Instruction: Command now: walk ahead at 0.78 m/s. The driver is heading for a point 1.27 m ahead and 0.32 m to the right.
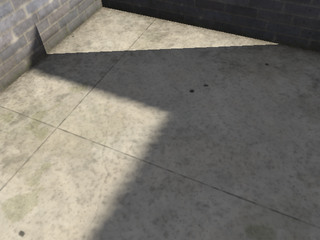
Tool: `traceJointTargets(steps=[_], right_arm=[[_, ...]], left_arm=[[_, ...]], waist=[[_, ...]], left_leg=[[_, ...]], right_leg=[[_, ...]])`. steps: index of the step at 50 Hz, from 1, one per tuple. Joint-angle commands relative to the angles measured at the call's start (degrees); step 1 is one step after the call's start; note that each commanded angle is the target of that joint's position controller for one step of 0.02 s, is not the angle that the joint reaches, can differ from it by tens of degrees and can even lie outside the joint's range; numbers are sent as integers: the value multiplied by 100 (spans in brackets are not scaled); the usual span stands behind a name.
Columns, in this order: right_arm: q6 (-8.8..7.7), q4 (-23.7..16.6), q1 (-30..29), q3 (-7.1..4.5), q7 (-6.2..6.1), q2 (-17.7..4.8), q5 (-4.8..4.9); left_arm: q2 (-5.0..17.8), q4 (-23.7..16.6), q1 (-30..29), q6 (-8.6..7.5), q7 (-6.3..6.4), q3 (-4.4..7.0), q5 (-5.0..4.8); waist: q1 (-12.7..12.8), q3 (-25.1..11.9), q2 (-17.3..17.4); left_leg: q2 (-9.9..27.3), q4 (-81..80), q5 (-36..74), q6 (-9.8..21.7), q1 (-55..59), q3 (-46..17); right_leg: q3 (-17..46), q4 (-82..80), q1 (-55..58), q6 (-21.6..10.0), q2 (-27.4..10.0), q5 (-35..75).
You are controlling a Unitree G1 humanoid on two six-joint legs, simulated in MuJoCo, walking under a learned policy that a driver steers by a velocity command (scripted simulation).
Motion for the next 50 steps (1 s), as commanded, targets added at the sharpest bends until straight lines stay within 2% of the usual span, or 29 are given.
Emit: traceJointTargets(steps=[1,2,4,7,10,14,17,19,20,21,22,23,24,25,27,29,31,33,36,39,41,42,43,44,45,46,47,48,50], right_arm=[[-244,-1069,-1203,17,218,-255,-69],[-237,-1020,-1139,8,289,-274,-100],[-119,-1001,-1034,9,375,-227,-196],[47,-1270,-1670,37,399,-216,-131],[73,-1673,-2623,87,406,-193,-91],[60,-2022,-3309,202,426,-50,-13],[43,-2036,-2988,153,300,-256,14],[23,-1712,-1566,-3,161,-652,23],[19,-1347,-364,-122,76,-862,21],[18,-1123,633,-268,-12,-1260,-97],[-23,-1077,573,-355,27,-1616,-301],[-7,-1051,343,-338,130,-1285,-117],[-71,-1022,-239,-264,145,-981,-114],[-135,-976,-422,-180,171,-614,-108],[-219,-796,-501,-27,124,-209,-108],[-331,-665,-311,1,91,-238,-6],[-415,-648,-145,-12,99,-405,31],[-469,-662,-3,20,144,-384,29],[-548,-599,344,103,113,-368,129],[-537,-570,649,114,-53,-688,107],[-388,-648,614,35,-253,-1050,13],[-276,-729,441,-21,-322,-1218,-55],[-179,-848,126,-78,-350,-1334,-124],[-115,-952,-327,-151,-321,-1454,-123],[-265,-1214,-696,-32,-162,-772,-195],[-369,-1885,-182,96,-81,-466,151],[-485,-1977,-621,178,-54,-623,68],[-543,-2002,-864,169,-5,-735,11],[-378,-2095,-1066,218,29,-590,-235]], left_arm=[[625,142,1108,15,15,85,30],[622,89,963,-39,-18,74,-14],[438,128,995,-132,9,-7,-38],[346,299,1513,-223,33,-52,-76],[262,325,1848,-272,16,-101,-97],[309,381,2003,-339,87,-136,-147],[591,405,1990,-330,107,-108,-111],[924,449,1918,-204,197,-11,9],[1040,418,1712,-120,225,38,22],[756,302,1638,-112,196,-5,42],[-377,60,2256,-165,-12,-228,-203],[355,-60,1672,-261,3,-76,-258],[489,-320,952,-280,37,-33,-274],[416,-367,747,-281,29,-66,-209],[119,-406,806,-129,-76,-119,-22],[-75,-502,685,31,-180,-175,19],[1,-734,88,123,-225,-202,11],[54,-985,-542,109,-254,-241,-59],[-3,-1249,-1279,54,-331,-329,-110],[168,-1239,-1354,26,-328,-330,-93],[472,-1076,-769,60,-285,-245,-62],[713,-877,19,74,-265,-150,-72],[991,-531,1222,107,-225,-9,-90],[1196,-276,2295,146,-147,155,-100],[1370,-234,1941,266,-62,290,-213],[1975,-407,1501,303,-97,393,-7],[1569,-547,1370,320,-36,369,10],[1081,-453,1183,296,10,270,-23],[912,-466,897,168,73,192,-48]], waist=[[232,689,-682],[97,575,-313],[-99,536,-445],[-5,905,-421],[171,1138,-356],[211,1241,-493],[-70,641,-806],[-781,-261,-1149],[-1356,-789,-1096],[-1635,-1339,-791],[-724,-1819,982],[-887,-1700,446],[-642,-600,194],[-478,-210,-384],[35,190,-398],[198,519,-181],[130,891,-189],[-9,1120,-153],[-204,1148,-192],[-171,798,123],[228,231,490],[675,-199,591],[1239,-722,641],[1847,-920,494],[1271,-634,-1114],[519,-1611,-1774],[685,-1387,-495],[413,-397,280],[-122,277,589]], left_leg=[[350,2621,1060,293,-4147,15],[560,2388,1369,186,-3781,48],[714,2144,1528,-55,-3435,234],[716,1866,1958,-214,-3944,577],[585,811,2334,-299,-3880,913],[340,-843,2818,-80,-2882,1332],[-217,-1223,2372,239,-1903,1605],[-554,-1189,1630,437,-454,1470],[-523,-1595,1551,519,781,1387],[383,-1487,159,676,2325,369],[2151,-2267,-1875,1396,3868,-3082],[2039,-3330,-2324,1287,3496,-4373],[1864,-3421,-1489,1107,2567,-3221],[1710,-3514,-596,1022,1707,-2491],[1220,-3749,-6,707,458,-1473],[1134,-4078,147,628,62,-943],[979,-4382,822,405,-138,-209],[645,-4534,2219,106,-301,693],[547,-4701,4299,-186,-233,1422],[792,-4238,7159,-466,1201,1741],[1003,-3026,9042,-621,1970,1855],[1094,-1846,9485,-647,2002,1849],[1192,-311,9475,-612,1751,1757],[932,1924,7961,-529,933,1794],[-157,3995,810,-476,-1307,1432],[-437,5529,-409,-774,-3541,348],[-110,5088,108,-593,-4106,-125],[214,4174,523,-471,-3968,-138],[493,3281,501,-605,-3159,-68]], right_leg=[[4175,-2580,2107,-761,-2181,-3353],[3428,-2620,1788,-742,-1876,-2651],[2625,-2884,1453,-651,-1473,-1922],[1872,-3093,1524,-666,-1161,-735],[1293,-3341,1439,-739,-967,487],[737,-3750,1672,-683,-1050,2668],[339,-2747,2554,-547,-1190,6439],[279,-807,2768,-488,-1355,7919],[176,724,2397,-456,-1280,7469],[211,2635,1062,-491,-975,5542],[597,4892,-1536,-296,167,-626],[1249,5298,-2174,-519,178,-557],[1119,5114,-2508,-574,-192,134],[1072,4796,-2275,-590,-404,379],[1110,4325,-1723,-478,-647,420],[1063,3986,-1900,-310,-804,351],[930,3595,-2390,-230,-812,809],[616,2614,-2334,-252,-657,1607],[-174,1147,-1562,-366,-369,2660],[-610,402,-1291,-605,94,2885],[-777,281,-728,-713,552,2232],[-729,281,27,-811,734,1872],[-509,223,1080,-994,736,1598],[75,-290,2114,-1312,401,1281],[1167,244,3224,-1357,-256,1657],[4353,-588,4716,-2910,-1489,975],[5195,-1678,4470,-2792,-1664,-436],[4698,-2064,3271,-2364,-1488,-631],[3712,-2127,1535,-1931,-922,441]])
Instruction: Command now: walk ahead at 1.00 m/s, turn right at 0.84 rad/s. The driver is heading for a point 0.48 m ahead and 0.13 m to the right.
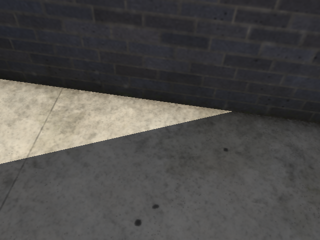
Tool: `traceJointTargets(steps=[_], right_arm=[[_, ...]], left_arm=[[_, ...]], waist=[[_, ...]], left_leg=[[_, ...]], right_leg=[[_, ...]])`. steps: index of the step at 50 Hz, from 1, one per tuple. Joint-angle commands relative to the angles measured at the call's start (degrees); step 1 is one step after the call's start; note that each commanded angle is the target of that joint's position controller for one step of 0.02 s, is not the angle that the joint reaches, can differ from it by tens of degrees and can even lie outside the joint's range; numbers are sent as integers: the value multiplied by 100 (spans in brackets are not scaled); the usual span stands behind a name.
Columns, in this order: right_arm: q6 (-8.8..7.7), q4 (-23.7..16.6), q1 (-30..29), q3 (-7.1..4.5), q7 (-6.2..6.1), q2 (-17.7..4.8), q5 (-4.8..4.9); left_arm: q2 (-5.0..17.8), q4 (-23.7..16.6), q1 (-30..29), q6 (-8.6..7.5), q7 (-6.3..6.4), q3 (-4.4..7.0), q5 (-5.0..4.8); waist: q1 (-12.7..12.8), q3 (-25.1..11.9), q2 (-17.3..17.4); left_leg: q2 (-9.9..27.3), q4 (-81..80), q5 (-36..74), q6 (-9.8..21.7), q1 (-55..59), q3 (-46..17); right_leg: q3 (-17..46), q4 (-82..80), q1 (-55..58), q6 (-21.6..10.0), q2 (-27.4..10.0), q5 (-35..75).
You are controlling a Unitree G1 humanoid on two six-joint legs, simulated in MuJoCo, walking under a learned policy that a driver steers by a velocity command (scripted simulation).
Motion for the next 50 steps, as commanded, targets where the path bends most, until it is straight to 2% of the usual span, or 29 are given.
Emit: traceJointTargets(steps=[1,3,5,10,12,13,14,15,16,17,18,19,20,24,27,29,31,32,33,34,35,36,38,40,44,46,48,49,50], right_arm=[[72,-730,-63,-47,87,-624,-258],[236,-993,-434,10,134,-577,-284],[244,-1370,-1238,79,189,-559,-192],[211,-1735,-1941,123,180,-613,34],[186,-1683,-1576,21,112,-887,29],[160,-1533,-965,-102,44,-1171,56],[132,-1298,88,-222,-39,-1400,76],[125,-1056,1370,-382,-164,-1780,-22],[129,-955,1788,-473,-196,-2138,-294],[153,-1006,1192,-530,-97,-2184,-239],[165,-1147,537,-403,-47,-1424,-192],[155,-1065,311,-300,-27,-1017,-155],[115,-950,337,-242,-6,-863,-198],[-159,-403,665,-287,102,-1017,116],[-116,-452,-44,-275,158,-990,204],[-115,-333,158,-294,178,-1083,263],[-142,-304,114,-317,167,-1203,329],[-73,-377,43,-307,170,-1239,386],[2,-354,234,-270,141,-1202,416],[96,-435,648,-203,113,-832,390],[245,-296,1840,-20,62,-458,559],[357,-97,1755,-61,14,-851,431],[462,-14,1218,-56,-19,-876,201],[594,51,1176,-34,30,-772,94],[693,180,856,47,-97,-404,183],[713,286,761,80,-144,-297,180],[664,352,619,125,-145,-227,79],[612,314,526,108,-138,-441,-22],[617,309,221,3,-125,-818,26]], left_arm=[[491,-232,357,-194,129,92,-59],[647,-309,352,-341,97,97,-144],[754,-374,456,-395,86,133,-135],[975,-402,956,-346,-1,265,-206],[1088,-472,870,-333,52,299,-190],[1262,-516,775,-339,53,333,-145],[1444,-605,443,-356,33,370,-123],[1067,-773,158,-414,12,271,-88],[38,-1050,369,-425,39,10,-228],[295,-1253,849,-364,79,-58,-312],[609,-1035,440,-248,129,-16,-133],[599,-994,176,-183,92,-11,-9],[524,-1027,-99,-132,44,-19,97],[257,-1463,-581,34,-133,-112,161],[107,-1715,-941,-64,-350,-277,80],[127,-1600,-939,-97,-400,-316,113],[363,-1305,-348,-84,-324,-282,275],[436,-1005,146,-168,-322,-272,263],[579,-872,397,-262,-300,-247,352],[1084,-728,624,-371,-227,-120,310],[970,-828,498,-341,-98,-144,43],[666,-955,88,-268,-35,-163,-187],[56,-929,-814,-234,43,-388,-198],[79,-717,-918,-190,80,-449,-199],[387,-396,-729,-119,114,-321,-61],[287,-354,-894,-39,148,-329,-119],[229,-257,-887,3,178,-330,-159],[57,-207,-787,2,173,-366,-169],[35,-144,-492,43,143,-331,-221]], waist=[[-415,34,868],[-453,249,616],[-242,465,344],[336,57,-236],[136,-304,-268],[-186,-779,-281],[-867,-1303,-294],[-1439,-1988,-79],[-1151,-2483,1518],[-559,-2689,2375],[-523,-1648,1208],[-451,-914,506],[-397,-671,145],[-163,-333,732],[115,-461,1089],[95,-487,917],[432,-732,757],[532,-936,670],[608,-1053,387],[365,-1256,-844],[-101,-2740,-1476],[-28,-2826,-713],[-376,-1582,-32],[-545,-1052,-368],[-458,-1211,-492],[-502,-1130,-504],[-536,-805,-216],[-451,-603,110],[-179,-186,845]], left_leg=[[490,-559,-153,-154,-2075,-257],[634,-1548,-109,-337,-1720,3],[582,-2795,816,-443,-1362,271],[74,-4847,2436,-211,-532,381],[-150,-5365,2109,-115,170,276],[-257,-5341,1693,-50,882,217],[-118,-5344,1380,-1,2030,179],[623,-5046,158,118,3474,-422],[2328,-5624,-1388,373,4704,-2747],[2782,-6543,-1213,847,4442,-4971],[2400,-6507,-542,882,3522,-3895],[2080,-6339,1083,882,2698,-2709],[1840,-6272,2561,867,2243,-1988],[1577,-6552,5274,789,1585,-585],[817,-6905,4861,416,634,654],[757,-6900,4504,356,222,747],[843,-6115,4964,303,401,764],[643,-5292,4884,265,534,928],[414,-4256,3885,200,374,1029],[-256,-2312,-619,87,-541,1161],[-320,-1043,-1911,77,-824,168],[-98,-1023,-1493,102,-760,-172],[232,-1764,-935,-14,-542,-235],[187,-2699,-780,-92,148,-38],[-46,-4060,-612,-149,688,257],[-7,-4684,-2,-115,1091,264],[184,-5722,904,33,1684,65],[720,-6115,694,147,1728,-478],[924,-6439,-296,315,483,-841]], right_leg=[[3258,-2033,1104,-921,-1866,148],[2804,-2231,166,-845,-1508,441],[2543,-2395,-361,-713,-1244,1110],[2513,-1978,736,-143,-1240,2903],[2595,-1225,1281,125,-1276,3914],[2608,-366,1458,265,-1285,4496],[2543,859,1111,374,-1151,4346],[2306,2502,236,430,-924,3164],[1689,4316,-1458,492,-353,-1699],[1318,5042,-2174,514,-528,-1582],[1112,5004,-2337,579,-982,-975],[993,4658,-2227,716,-1151,-712],[918,4416,-2089,804,-1223,-799],[909,3120,-1930,970,-1266,-794],[395,744,-387,944,-1072,681],[225,144,671,931,-849,1724],[349,9,1250,813,-821,1799],[397,-379,1585,669,-795,1913],[534,-746,2023,545,-1008,2497],[1671,-392,2875,294,-2399,6478],[2796,176,3828,-773,-3728,9265],[2705,-122,3402,-862,-3509,8278],[2221,-680,1855,-352,-2887,6067],[1642,-970,799,20,-2416,5623],[1514,-1145,675,122,-2153,3682],[1590,-1293,276,259,-2084,1915],[1610,-1396,-389,669,-1860,-37],[1536,-1268,-661,906,-1681,-650],[1108,-1150,-71,1034,-1286,-530]])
